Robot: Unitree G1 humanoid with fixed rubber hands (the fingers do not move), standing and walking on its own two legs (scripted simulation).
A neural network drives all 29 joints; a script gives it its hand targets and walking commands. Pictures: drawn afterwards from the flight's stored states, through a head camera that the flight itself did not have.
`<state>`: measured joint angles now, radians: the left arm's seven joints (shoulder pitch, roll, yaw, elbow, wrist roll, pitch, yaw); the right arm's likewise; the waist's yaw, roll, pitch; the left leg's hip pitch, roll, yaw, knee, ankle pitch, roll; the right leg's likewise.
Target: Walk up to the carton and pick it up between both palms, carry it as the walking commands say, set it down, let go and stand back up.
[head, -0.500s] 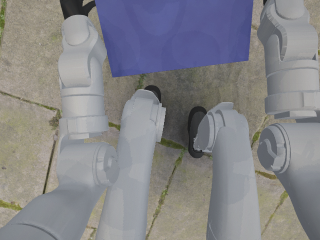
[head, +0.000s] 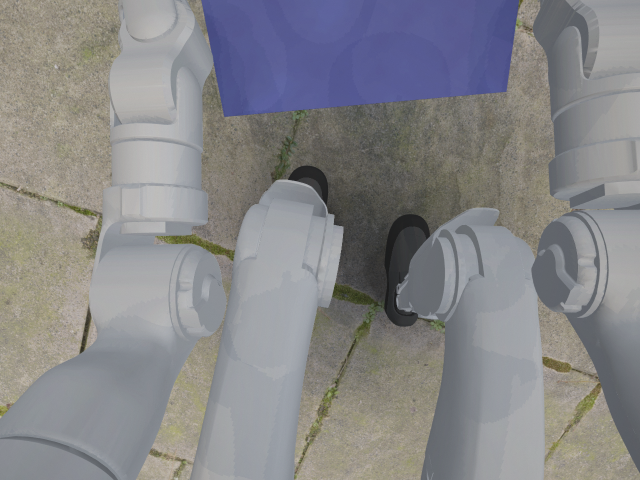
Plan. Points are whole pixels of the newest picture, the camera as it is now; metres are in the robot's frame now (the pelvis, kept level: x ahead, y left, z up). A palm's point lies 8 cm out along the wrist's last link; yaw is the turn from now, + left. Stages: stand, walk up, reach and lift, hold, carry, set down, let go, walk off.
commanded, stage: set down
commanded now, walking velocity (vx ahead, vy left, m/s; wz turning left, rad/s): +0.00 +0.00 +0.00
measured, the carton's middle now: out of the picture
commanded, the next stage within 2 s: none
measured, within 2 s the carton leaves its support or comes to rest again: rests again in 1.40 s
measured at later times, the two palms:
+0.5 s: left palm out of the picture +0.50 +0.25 -0.24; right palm out of the picture +0.58 -0.09 -0.23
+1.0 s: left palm out of the picture +0.50 +0.25 -0.24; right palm out of the picture +0.58 -0.09 -0.24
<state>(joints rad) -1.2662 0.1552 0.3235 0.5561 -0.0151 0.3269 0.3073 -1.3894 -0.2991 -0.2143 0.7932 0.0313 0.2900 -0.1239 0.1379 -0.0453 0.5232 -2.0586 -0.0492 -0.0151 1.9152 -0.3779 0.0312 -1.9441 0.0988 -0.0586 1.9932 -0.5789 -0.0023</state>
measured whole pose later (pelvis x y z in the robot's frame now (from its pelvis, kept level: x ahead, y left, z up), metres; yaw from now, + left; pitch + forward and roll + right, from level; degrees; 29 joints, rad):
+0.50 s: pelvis +0.02 -0.01 -0.04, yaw -1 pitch +31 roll -3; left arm -1.32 0.26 0.31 0.80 -0.07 0.24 0.16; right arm -1.45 -0.31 -0.18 0.93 0.05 0.25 -0.11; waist 0.15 -0.02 0.52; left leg -2.18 -0.02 -0.02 2.07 -0.44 0.03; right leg -2.06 0.12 -0.08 2.14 -0.64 -0.02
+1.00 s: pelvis +0.02 -0.01 -0.05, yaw -2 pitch +31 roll -2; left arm -1.32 0.29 0.31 0.86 -0.11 0.20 0.12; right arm -1.48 -0.31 -0.16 0.99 0.06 0.22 -0.10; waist 0.16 -0.01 0.52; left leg -2.19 -0.01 -0.01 2.12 -0.46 0.02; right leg -2.09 0.13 -0.08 2.19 -0.64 -0.03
